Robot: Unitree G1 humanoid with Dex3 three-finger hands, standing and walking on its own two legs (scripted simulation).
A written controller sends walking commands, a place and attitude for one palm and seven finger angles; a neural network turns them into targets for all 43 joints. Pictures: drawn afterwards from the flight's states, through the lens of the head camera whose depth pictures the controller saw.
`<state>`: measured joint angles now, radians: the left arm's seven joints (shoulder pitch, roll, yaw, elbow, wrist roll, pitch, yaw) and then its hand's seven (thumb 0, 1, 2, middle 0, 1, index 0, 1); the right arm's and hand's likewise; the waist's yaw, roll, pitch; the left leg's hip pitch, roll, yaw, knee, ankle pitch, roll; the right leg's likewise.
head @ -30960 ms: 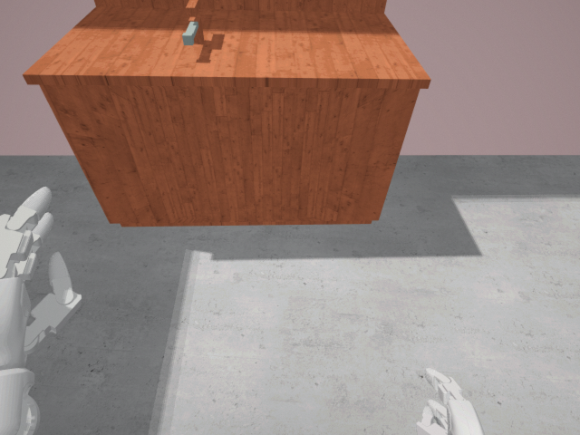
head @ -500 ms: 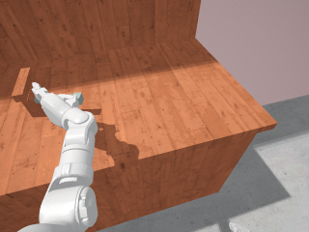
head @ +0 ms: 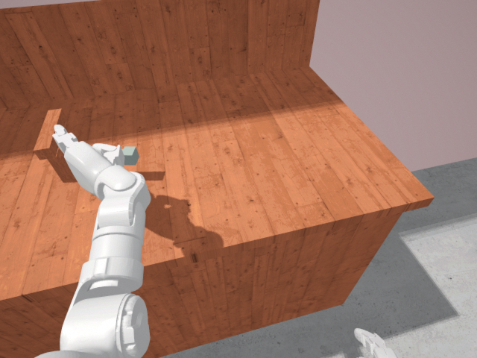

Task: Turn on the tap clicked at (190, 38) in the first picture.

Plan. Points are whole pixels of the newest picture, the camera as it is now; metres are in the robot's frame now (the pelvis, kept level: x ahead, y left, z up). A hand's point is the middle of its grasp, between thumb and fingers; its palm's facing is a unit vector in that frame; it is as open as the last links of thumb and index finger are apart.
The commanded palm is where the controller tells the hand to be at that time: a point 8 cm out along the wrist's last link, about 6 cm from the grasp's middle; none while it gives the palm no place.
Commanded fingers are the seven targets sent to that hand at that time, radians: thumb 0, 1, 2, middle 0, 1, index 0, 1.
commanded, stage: lift the hand up off the lever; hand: left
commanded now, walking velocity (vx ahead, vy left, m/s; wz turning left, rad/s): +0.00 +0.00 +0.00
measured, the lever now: (130, 155) +0.49 +0.26 +0.08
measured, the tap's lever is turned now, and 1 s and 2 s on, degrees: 73 73 73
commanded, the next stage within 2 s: draw the hand back beside the body in 0.32 s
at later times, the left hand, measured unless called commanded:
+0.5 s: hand (126, 153) +0.40 +0.21 +0.16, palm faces +0.72 -0.69 -0.08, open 7.8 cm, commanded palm +0.34 +0.24 +0.16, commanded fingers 0.00 0.90 0.90 -0.16 -0.17 -0.16 -0.17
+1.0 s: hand (94, 201) +0.29 +0.22 +0.17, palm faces +0.30 -0.93 -0.23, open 7.7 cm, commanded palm +0.25 +0.26 +0.17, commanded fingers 0.00 0.90 0.90 -0.18 -0.24 -0.18 -0.24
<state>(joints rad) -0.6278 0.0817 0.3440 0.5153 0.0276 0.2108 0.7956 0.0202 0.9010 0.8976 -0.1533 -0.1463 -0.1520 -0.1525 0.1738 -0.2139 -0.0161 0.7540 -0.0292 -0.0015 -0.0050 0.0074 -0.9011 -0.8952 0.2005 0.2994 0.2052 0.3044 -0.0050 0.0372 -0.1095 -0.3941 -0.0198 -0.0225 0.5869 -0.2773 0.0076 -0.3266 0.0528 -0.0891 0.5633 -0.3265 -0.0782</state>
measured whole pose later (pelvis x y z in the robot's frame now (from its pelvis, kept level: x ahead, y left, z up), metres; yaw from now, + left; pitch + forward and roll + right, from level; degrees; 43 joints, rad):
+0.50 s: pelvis +0.00 +0.00 +0.00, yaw +0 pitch +3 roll +1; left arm -0.55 0.09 0.27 0.39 0.02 0.26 0.66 0.02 0.90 0.90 -0.15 -0.15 -0.15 -0.15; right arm 0.15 -0.21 0.00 0.74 -0.01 0.02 -0.03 0.01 -0.90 -0.90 0.20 0.30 0.21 0.30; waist 0.01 0.03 -0.08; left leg -0.33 -0.02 -0.01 0.54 -0.26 0.00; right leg -0.28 0.05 -0.08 0.54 -0.32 -0.08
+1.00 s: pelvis -0.02 +0.01 +0.02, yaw -2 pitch -5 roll +0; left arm -0.05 0.32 0.15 0.05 -0.09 -0.10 0.13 0.02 0.90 0.90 -0.17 -0.21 -0.17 -0.21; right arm 0.16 -0.24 0.02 0.67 0.04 -0.05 -0.06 0.01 -0.90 -0.90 0.20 0.30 0.20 0.30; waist 0.05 0.05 0.05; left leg -0.12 -0.01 0.01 0.38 -0.18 0.02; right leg -0.05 0.07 -0.05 0.33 -0.20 -0.07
